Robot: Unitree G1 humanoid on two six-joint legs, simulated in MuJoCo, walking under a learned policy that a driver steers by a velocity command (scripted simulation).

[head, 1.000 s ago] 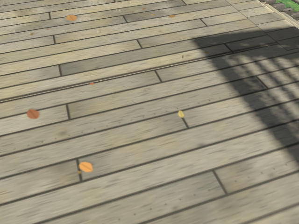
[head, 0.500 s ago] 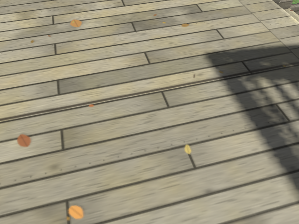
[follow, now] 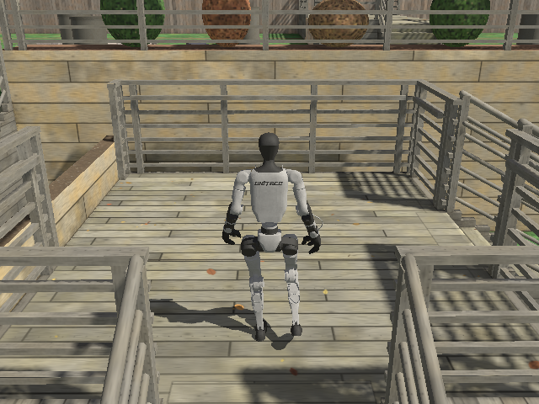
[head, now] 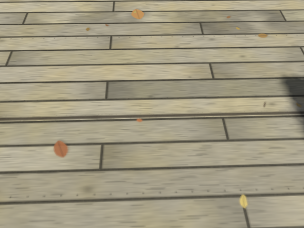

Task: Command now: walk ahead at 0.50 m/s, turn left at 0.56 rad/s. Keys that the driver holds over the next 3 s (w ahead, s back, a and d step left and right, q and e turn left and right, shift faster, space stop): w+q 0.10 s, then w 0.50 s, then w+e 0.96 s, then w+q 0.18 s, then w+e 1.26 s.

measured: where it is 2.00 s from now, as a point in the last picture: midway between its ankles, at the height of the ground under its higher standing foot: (170, 116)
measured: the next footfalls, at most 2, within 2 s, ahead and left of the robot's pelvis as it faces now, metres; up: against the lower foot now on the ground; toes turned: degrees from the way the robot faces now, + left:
right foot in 0.32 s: +0.36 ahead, -0.13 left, +0.00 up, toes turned +10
left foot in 0.80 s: +0.56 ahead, +0.16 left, +0.00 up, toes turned +5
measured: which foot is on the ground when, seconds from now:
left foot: down 0.00-0.34, up 0.36-0.78, down 0.80-1.00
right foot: up 0.00-0.30, down 0.32-0.80, up 0.82-1.00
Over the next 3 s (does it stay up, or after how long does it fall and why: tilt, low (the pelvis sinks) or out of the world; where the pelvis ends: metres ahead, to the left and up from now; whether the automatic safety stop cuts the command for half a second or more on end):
stays up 1.52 -0.40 0.00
